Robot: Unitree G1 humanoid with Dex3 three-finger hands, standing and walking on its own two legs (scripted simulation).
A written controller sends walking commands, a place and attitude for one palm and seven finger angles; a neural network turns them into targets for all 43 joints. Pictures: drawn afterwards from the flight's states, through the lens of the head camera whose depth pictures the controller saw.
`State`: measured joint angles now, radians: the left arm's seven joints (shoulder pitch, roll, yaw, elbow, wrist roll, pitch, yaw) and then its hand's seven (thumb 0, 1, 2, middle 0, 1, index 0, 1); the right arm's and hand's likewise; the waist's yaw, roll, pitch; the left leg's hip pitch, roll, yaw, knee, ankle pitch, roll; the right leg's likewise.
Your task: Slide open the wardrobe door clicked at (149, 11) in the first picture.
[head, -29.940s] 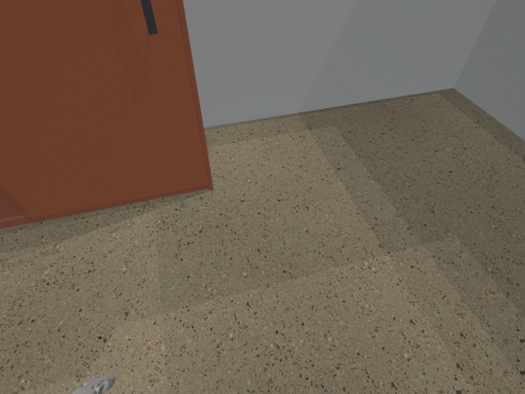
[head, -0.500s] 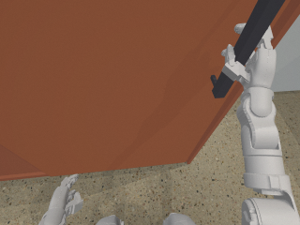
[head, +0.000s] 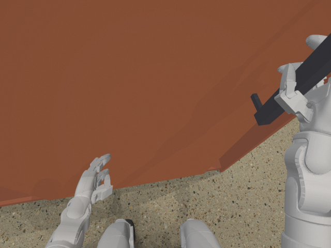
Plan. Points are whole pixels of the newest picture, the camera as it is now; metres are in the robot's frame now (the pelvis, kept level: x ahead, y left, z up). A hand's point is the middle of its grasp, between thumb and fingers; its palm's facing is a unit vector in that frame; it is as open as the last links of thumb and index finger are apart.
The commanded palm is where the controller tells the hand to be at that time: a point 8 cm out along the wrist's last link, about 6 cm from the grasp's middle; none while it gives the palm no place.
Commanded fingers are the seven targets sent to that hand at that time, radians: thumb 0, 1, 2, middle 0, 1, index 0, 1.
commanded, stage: step sideways, sliding the door along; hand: right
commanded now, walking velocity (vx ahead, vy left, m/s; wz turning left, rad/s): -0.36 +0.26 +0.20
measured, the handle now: (299, 64) +0.38 -0.22 +0.22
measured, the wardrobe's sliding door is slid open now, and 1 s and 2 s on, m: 0.12 0.45 0.59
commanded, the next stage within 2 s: none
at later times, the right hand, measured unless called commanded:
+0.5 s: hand (194, 103) +0.32 -0.04 +0.21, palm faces +0.09 +1.00 -0.02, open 6.8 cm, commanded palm +0.29 -0.02 +0.19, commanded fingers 0.00 -0.90 -0.90 0.45 1.40 0.45 1.40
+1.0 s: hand (72, 118) +0.29 +0.13 +0.21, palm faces -0.21 +0.98 -0.05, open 6.9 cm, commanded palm +0.28 +0.09 +0.19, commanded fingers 0.00 -0.90 -0.90 0.45 1.40 0.45 1.40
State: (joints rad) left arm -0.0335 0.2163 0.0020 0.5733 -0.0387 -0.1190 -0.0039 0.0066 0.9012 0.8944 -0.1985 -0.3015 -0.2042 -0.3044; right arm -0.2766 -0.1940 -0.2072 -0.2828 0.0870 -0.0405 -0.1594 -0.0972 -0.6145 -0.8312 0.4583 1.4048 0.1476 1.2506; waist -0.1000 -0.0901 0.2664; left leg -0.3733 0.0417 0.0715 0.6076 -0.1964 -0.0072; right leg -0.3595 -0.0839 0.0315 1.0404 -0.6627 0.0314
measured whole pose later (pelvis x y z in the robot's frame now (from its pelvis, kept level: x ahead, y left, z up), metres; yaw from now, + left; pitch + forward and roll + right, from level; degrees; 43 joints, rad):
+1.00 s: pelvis -0.08 +0.17 +0.02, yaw +11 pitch -2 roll +4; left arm 0.14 0.17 0.03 0.63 0.00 -0.01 -0.01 0.01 0.90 0.90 -0.19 -0.30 -0.20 -0.30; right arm -0.33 -0.19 0.02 -0.14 0.06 -0.14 -0.09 -0.02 -0.60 -0.78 0.47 1.41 0.23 1.38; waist -0.01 -0.03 0.21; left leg -0.53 -0.01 0.01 1.01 -0.33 -0.02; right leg -0.18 -0.20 -0.16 0.51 -0.28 0.04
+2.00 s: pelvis -0.14 +0.49 +0.01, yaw +2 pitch -1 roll +0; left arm 0.08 0.26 0.01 0.69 -0.06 -0.04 0.05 0.01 0.90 0.89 -0.20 -0.30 -0.20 -0.30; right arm -0.58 -0.31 -0.23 0.17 0.10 0.01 -0.19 -0.04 -0.59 -0.82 0.46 1.40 0.27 1.32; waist -0.08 -0.04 0.19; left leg -0.22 0.09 0.14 0.58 -0.33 -0.02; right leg -0.48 -0.08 -0.08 1.05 -0.61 0.03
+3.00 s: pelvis -0.14 +0.53 +0.01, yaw +12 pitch -3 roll +1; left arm 0.30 0.31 0.03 0.71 -0.04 -0.06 0.09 0.01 0.91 0.90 -0.19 -0.30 -0.20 -0.30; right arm -0.37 -0.53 -0.49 0.46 0.03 -0.13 -0.13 -0.15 -0.61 -0.74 0.46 1.40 0.27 1.36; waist 0.06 0.03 0.01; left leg -0.41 -0.01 0.01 0.73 -0.35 0.00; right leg -0.22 -0.04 -0.08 0.51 -0.24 -0.02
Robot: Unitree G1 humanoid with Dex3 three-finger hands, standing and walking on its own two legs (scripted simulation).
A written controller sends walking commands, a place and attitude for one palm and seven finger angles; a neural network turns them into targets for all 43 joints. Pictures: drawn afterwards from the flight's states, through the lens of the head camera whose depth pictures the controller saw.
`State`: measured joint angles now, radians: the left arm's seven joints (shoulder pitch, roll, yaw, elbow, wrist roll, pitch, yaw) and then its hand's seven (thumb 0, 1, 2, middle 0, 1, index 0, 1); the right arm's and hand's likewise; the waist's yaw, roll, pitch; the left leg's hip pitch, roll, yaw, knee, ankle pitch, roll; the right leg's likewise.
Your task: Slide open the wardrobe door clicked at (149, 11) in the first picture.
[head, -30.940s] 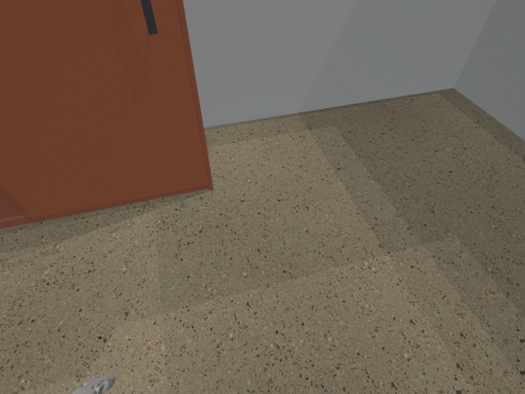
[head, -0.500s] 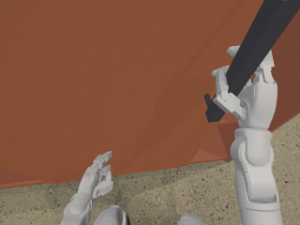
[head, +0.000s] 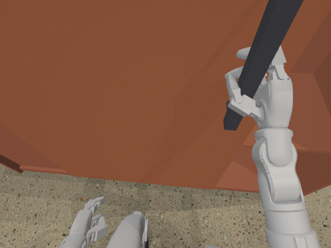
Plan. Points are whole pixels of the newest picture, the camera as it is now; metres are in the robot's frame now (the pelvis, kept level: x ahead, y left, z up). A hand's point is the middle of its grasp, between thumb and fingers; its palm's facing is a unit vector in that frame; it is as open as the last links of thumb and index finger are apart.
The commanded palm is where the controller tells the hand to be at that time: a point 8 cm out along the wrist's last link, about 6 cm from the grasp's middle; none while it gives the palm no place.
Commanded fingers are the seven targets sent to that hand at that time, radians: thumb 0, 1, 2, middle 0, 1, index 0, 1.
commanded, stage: step sideways, sliding the door along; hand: right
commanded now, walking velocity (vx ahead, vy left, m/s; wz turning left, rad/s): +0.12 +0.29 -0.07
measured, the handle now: (247, 71) +0.40 -0.13 +0.20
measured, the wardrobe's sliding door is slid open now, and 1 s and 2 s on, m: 0.45 0.59 0.59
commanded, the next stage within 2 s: stop walking and hold the door there in 1.14 s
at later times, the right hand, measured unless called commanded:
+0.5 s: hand (168, 90) +0.36 +0.01 +0.19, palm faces +0.13 +0.99 -0.01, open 6.6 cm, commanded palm +0.34 +0.00 +0.18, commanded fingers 0.00 -0.90 -0.90 0.45 1.40 0.45 1.40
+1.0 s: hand (153, 85) +0.38 +0.04 +0.19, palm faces +0.53 +0.84 -0.09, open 6.8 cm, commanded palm +0.34 +0.07 +0.18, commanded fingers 0.00 -0.90 -0.90 0.45 1.40 0.45 1.40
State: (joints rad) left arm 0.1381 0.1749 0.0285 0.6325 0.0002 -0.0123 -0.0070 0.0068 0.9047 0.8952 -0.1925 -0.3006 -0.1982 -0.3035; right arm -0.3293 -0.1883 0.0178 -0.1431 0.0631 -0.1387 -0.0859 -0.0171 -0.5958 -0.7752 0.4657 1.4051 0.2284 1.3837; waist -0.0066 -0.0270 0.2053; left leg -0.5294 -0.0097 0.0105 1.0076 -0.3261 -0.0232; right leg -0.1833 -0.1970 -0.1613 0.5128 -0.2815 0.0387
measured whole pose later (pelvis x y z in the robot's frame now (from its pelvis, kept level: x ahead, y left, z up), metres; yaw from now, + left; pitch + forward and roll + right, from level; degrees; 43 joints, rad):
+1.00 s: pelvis +0.01 +0.32 -0.01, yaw -9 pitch -1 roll +0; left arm 0.08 0.26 0.01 0.69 -0.06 -0.04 0.05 0.01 0.90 0.89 -0.20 -0.30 -0.20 -0.30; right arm -0.58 -0.31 -0.23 0.17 0.10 0.01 -0.19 -0.04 -0.59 -0.82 0.46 1.40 0.27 1.32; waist -0.08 -0.04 0.19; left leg -0.22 0.09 0.14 0.58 -0.33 -0.02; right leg -0.48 -0.08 -0.08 1.05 -0.61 0.03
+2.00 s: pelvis +0.01 +0.37 -0.01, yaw +1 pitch -3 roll +1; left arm 0.30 0.31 0.03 0.71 -0.04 -0.06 0.09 0.01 0.91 0.90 -0.19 -0.30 -0.20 -0.30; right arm -0.37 -0.53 -0.49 0.46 0.03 -0.13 -0.13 -0.15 -0.61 -0.74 0.46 1.40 0.27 1.36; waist 0.06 0.03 0.01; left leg -0.41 -0.01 0.01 0.73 -0.35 0.00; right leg -0.22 -0.04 -0.08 0.51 -0.24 -0.02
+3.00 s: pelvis -0.04 +0.30 -0.02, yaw +0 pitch -3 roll -1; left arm 0.29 0.32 0.03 0.74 -0.03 -0.02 0.08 0.01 0.90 0.89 -0.20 -0.30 -0.20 -0.30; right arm -0.61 -0.49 -0.34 0.64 0.03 -0.20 -0.04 -0.20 -0.59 -0.77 0.46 1.40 0.40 1.39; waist 0.04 0.01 0.07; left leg -0.23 0.19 0.07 0.71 -0.39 -0.09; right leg -0.33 -0.02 -0.11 0.60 -0.19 -0.02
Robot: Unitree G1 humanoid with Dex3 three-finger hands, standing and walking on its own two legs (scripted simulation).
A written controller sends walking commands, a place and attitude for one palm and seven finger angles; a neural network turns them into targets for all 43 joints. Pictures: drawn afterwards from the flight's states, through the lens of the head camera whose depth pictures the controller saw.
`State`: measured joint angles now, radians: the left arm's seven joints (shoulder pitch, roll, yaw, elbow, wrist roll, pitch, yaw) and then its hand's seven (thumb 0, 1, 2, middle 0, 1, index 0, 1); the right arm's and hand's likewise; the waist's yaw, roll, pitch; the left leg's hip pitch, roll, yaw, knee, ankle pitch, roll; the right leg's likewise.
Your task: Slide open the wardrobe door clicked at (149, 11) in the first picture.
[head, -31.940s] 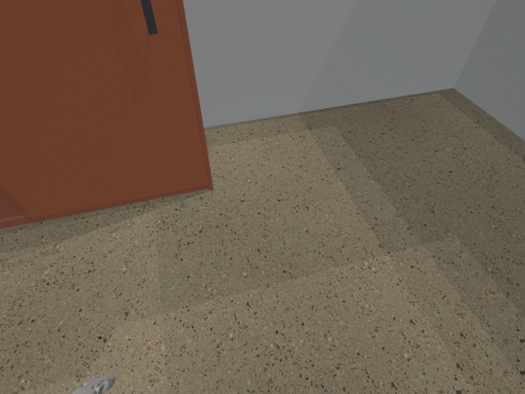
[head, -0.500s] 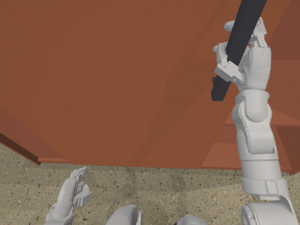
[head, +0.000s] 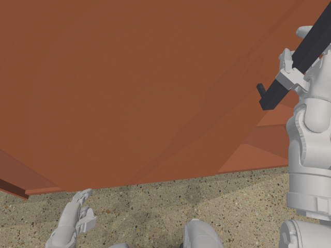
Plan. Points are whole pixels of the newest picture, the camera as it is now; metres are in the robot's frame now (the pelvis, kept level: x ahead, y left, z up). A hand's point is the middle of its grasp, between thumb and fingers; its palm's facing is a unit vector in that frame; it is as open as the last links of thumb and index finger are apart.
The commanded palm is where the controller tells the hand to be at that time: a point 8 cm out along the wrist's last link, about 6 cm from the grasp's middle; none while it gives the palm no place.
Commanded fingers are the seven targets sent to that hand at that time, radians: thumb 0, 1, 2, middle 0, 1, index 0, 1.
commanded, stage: step sideways, sliding the door along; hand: right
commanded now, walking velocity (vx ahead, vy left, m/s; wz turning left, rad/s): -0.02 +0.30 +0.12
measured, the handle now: (295, 51) +0.44 -0.25 +0.22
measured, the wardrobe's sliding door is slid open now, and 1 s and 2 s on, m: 0.59 0.59 0.59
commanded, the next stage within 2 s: stop walking and hold the door there in 0.14 s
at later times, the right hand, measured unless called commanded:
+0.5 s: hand (286, 71) +0.41 -0.23 +0.20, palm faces +0.48 +0.85 -0.22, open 6.6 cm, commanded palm +0.37 -0.26 +0.17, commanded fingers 0.00 -0.90 -0.90 0.45 1.40 0.45 1.40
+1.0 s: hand (285, 71) +0.41 -0.23 +0.20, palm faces +0.45 +0.88 -0.13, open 6.6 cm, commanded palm +0.37 -0.26 +0.17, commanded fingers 0.00 -0.90 -0.90 0.45 1.40 0.45 1.40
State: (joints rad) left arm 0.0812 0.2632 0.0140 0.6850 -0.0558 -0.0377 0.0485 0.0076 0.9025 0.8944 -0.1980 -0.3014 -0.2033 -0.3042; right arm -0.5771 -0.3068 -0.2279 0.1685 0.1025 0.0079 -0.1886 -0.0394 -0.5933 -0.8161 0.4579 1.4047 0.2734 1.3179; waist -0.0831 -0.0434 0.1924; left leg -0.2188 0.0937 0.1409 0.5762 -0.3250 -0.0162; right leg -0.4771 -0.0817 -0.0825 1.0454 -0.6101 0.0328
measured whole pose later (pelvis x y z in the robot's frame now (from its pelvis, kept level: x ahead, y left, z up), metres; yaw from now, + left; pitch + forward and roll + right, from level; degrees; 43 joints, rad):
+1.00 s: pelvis +0.00 +0.05 +0.01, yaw +10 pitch -3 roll +1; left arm 0.30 0.31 0.03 0.71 -0.04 -0.06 0.09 0.01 0.91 0.90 -0.19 -0.30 -0.20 -0.30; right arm -0.37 -0.53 -0.49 0.46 0.03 -0.13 -0.13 -0.15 -0.61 -0.74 0.46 1.40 0.27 1.36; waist 0.06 0.03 0.01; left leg -0.41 -0.01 0.01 0.73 -0.35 0.00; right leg -0.22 -0.04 -0.08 0.51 -0.24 -0.02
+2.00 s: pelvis -0.04 -0.03 -0.01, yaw +8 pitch -3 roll -1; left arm 0.29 0.32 0.03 0.74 -0.03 -0.02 0.08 0.01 0.90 0.89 -0.20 -0.30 -0.20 -0.30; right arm -0.61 -0.49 -0.34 0.64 0.03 -0.20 -0.04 -0.20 -0.59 -0.77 0.46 1.40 0.40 1.39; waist 0.04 0.01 0.07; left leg -0.23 0.19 0.07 0.71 -0.39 -0.09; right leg -0.33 -0.02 -0.11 0.60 -0.19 -0.02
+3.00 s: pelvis -0.06 -0.05 +0.00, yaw +11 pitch -1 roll +1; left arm 0.27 0.27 -0.04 0.70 -0.04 -0.03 0.10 0.01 0.90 0.89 -0.20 -0.30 -0.20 -0.30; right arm -0.63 -0.46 -0.26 0.68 0.08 -0.11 -0.10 -0.12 -0.69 -0.76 0.46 1.40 0.27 1.40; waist 0.00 -0.03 0.02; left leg -0.15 -0.04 0.08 0.50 -0.33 0.04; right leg -0.35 -0.06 -0.14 0.53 -0.16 -0.04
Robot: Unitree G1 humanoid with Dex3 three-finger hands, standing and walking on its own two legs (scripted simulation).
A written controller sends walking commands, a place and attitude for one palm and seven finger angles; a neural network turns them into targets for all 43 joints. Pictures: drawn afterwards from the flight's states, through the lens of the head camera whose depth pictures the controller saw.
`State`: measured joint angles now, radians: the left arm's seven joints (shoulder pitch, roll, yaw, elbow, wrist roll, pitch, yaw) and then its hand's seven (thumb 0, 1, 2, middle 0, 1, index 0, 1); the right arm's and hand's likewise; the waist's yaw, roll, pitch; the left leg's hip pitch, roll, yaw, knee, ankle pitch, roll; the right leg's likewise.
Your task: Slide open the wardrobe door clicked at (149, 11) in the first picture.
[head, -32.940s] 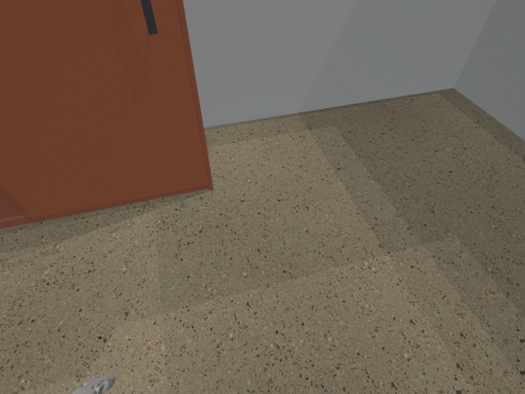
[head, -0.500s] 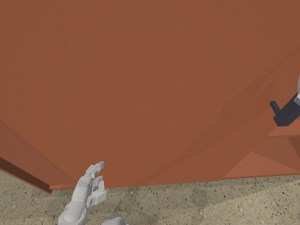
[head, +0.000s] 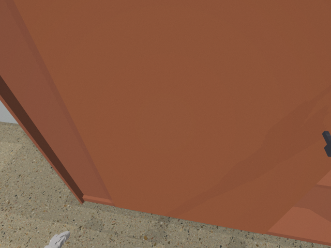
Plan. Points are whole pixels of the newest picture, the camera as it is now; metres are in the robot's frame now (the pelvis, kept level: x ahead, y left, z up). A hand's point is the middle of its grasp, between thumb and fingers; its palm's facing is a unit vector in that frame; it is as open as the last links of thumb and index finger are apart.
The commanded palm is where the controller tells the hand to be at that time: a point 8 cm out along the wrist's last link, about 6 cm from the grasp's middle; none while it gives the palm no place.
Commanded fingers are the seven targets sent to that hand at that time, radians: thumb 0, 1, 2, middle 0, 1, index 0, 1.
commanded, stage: stop walking and hold the door there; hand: right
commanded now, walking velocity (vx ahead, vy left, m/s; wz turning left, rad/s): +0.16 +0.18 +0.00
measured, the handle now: out of the picture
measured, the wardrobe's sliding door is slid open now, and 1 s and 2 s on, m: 0.59 0.59 0.59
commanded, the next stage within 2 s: loosen the grip on the handle in 1.92 s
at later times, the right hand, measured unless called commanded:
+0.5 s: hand out of the picture +0.36 -0.34 +0.19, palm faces +0.56 +0.81 -0.17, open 6.3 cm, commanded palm +0.31 -0.37 +0.16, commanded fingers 0.00 -0.90 -0.90 0.45 1.40 0.45 1.40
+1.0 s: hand out of the picture +0.36 -0.35 +0.19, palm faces +0.40 +0.89 -0.21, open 5.9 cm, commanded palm +0.32 -0.38 +0.16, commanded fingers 0.00 -0.90 -0.90 0.45 1.40 0.45 1.40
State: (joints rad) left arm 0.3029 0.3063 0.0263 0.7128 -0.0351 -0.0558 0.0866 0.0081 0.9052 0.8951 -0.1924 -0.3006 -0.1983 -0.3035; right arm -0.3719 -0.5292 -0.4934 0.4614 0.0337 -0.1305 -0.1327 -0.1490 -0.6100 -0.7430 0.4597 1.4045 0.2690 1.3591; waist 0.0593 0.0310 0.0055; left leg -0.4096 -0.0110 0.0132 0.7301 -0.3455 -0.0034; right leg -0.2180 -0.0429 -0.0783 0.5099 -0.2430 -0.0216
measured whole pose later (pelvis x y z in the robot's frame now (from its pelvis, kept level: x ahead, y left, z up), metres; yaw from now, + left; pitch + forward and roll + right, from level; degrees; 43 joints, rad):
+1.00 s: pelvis -0.05 -0.07 -0.02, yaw -1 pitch -3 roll -1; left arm 0.29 0.32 0.03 0.74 -0.03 -0.02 0.08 0.01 0.90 0.89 -0.20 -0.30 -0.20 -0.30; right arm -0.61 -0.49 -0.34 0.64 0.03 -0.20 -0.04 -0.20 -0.59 -0.77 0.46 1.40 0.40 1.39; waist 0.04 0.01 0.07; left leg -0.23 0.19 0.07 0.71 -0.39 -0.09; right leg -0.33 -0.02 -0.11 0.60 -0.19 -0.02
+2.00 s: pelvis -0.07 -0.08 -0.01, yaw +1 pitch -1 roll +1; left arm 0.27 0.27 -0.04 0.70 -0.04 -0.03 0.10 0.01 0.90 0.89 -0.20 -0.30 -0.20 -0.30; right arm -0.63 -0.46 -0.26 0.68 0.08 -0.11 -0.10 -0.12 -0.69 -0.76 0.46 1.40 0.27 1.40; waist 0.00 -0.03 0.02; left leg -0.15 -0.04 0.08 0.50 -0.33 0.04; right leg -0.35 -0.06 -0.14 0.53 -0.16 -0.04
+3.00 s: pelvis -0.06 -0.10 -0.01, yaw +3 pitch +3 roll +1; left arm 0.26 0.25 -0.04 0.67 -0.03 -0.10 0.11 0.01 0.90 0.89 -0.20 -0.30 -0.21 -0.30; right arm -0.59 -0.49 -0.38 0.58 0.05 -0.03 -0.02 -0.02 0.56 -0.20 0.42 1.25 0.31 1.18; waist 0.02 0.00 -0.04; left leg -0.27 -0.03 0.05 0.56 -0.35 0.02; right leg -0.45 0.00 -0.07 0.57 -0.17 -0.06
